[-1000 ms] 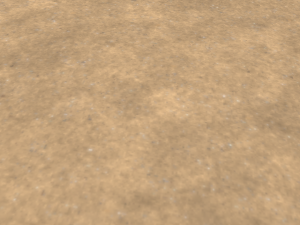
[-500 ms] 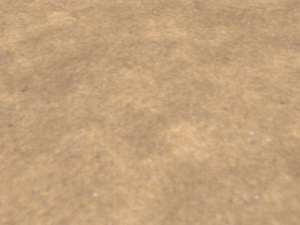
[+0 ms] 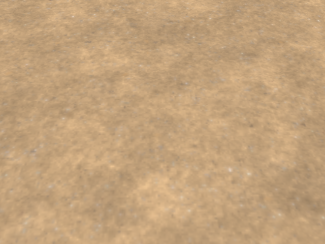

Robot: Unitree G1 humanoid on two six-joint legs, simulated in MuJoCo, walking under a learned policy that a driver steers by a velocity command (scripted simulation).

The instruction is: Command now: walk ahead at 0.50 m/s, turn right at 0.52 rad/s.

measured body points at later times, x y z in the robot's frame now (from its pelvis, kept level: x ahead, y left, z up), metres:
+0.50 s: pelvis +0.26 -0.09 +0.00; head +0.29 -0.12 +0.45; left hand +0.41 +0.16 -0.11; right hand +0.35 -0.40 -0.10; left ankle +0.37 +0.08 -0.67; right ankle +0.25 -0.15 -0.75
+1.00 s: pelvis +0.55 -0.13 +0.00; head +0.59 -0.13 +0.45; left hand +0.78 +0.07 -0.11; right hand +0.52 -0.41 -0.12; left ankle +0.61 -0.06 -0.75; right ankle +0.50 -0.26 -0.68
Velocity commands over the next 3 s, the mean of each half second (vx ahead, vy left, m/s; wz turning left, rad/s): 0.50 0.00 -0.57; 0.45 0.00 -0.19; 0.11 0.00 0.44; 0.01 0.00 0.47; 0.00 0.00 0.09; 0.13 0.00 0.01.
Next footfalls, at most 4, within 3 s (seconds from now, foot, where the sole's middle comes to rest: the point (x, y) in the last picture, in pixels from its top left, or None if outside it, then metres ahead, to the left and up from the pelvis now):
0.28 right None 0.29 -0.16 -0.78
0.80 left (177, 207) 0.65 -0.07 -0.78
1.24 right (231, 190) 0.72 -0.33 -0.78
1.64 left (173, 196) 0.70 -0.06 -0.78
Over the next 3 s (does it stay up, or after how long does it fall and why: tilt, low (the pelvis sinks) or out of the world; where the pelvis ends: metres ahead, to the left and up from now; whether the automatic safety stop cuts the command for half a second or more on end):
stays up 0.72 -0.15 -0.01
